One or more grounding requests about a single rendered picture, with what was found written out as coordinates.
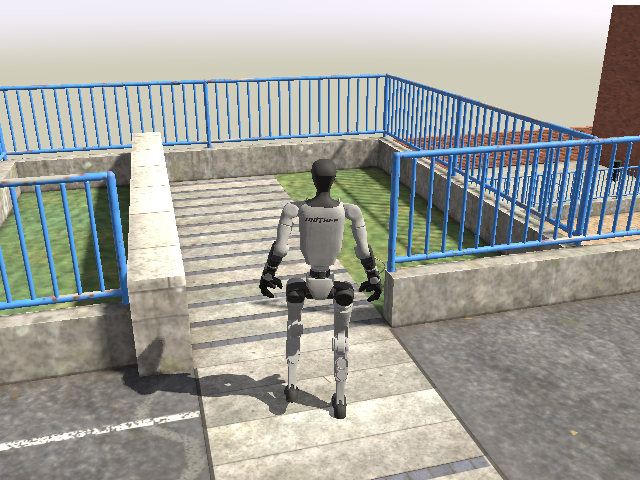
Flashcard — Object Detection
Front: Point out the right robot foot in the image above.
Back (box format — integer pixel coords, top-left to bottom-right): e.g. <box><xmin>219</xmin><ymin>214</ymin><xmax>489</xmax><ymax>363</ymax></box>
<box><xmin>332</xmin><ymin>393</ymin><xmax>347</xmax><ymax>419</ymax></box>

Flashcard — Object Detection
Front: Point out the robot left upper arm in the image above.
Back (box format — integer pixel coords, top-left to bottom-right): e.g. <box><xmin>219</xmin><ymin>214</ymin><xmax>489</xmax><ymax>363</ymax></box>
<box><xmin>273</xmin><ymin>201</ymin><xmax>302</xmax><ymax>257</ymax></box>

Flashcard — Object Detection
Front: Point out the robot right upper arm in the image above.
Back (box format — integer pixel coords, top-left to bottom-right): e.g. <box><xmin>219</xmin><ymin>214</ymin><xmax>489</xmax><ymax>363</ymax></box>
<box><xmin>343</xmin><ymin>203</ymin><xmax>371</xmax><ymax>259</ymax></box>

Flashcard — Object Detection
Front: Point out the robot right hand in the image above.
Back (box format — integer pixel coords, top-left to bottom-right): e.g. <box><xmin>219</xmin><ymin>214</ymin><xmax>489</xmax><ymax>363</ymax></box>
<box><xmin>359</xmin><ymin>279</ymin><xmax>383</xmax><ymax>302</ymax></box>

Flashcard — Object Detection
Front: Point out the robot torso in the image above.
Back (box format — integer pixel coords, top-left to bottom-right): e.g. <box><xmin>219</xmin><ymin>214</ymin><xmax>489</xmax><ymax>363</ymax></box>
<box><xmin>298</xmin><ymin>197</ymin><xmax>345</xmax><ymax>300</ymax></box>

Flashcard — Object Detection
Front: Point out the right robot forearm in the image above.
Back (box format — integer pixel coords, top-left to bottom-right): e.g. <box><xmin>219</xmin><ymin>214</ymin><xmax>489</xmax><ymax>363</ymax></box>
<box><xmin>360</xmin><ymin>244</ymin><xmax>380</xmax><ymax>284</ymax></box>

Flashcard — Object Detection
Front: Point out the robot left hand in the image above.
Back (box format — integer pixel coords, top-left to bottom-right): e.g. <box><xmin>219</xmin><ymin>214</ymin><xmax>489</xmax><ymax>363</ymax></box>
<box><xmin>259</xmin><ymin>276</ymin><xmax>283</xmax><ymax>298</ymax></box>

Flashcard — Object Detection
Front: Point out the left robot forearm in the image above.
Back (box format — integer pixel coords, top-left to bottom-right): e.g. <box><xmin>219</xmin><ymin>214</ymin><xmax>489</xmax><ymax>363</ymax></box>
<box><xmin>262</xmin><ymin>241</ymin><xmax>283</xmax><ymax>281</ymax></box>

